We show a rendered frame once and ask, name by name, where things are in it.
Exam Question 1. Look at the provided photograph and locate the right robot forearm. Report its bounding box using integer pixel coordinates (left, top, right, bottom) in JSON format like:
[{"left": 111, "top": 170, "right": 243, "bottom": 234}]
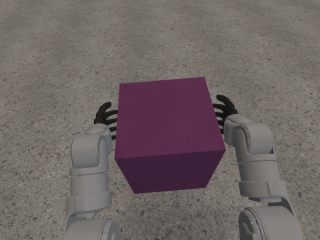
[{"left": 223, "top": 114, "right": 304, "bottom": 240}]

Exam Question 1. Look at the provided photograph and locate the left robot forearm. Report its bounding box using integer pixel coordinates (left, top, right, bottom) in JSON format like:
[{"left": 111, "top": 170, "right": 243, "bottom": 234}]
[{"left": 62, "top": 123, "right": 114, "bottom": 240}]

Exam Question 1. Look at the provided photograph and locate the carton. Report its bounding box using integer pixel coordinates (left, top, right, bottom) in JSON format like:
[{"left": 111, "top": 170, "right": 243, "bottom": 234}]
[{"left": 114, "top": 77, "right": 226, "bottom": 194}]

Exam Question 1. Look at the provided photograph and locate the right robot hand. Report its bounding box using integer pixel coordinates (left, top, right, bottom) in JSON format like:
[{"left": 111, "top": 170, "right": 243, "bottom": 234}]
[{"left": 213, "top": 94, "right": 238, "bottom": 134}]

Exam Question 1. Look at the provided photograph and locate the left robot hand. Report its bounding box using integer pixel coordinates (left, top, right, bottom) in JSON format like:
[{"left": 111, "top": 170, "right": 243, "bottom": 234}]
[{"left": 94, "top": 102, "right": 118, "bottom": 140}]

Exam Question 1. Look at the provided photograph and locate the robot left upper arm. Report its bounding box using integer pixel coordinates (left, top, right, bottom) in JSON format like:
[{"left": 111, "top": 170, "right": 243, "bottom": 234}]
[{"left": 63, "top": 217, "right": 119, "bottom": 240}]

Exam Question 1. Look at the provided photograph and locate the robot right upper arm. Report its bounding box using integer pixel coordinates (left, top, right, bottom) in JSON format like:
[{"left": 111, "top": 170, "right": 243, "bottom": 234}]
[{"left": 238, "top": 205, "right": 303, "bottom": 240}]

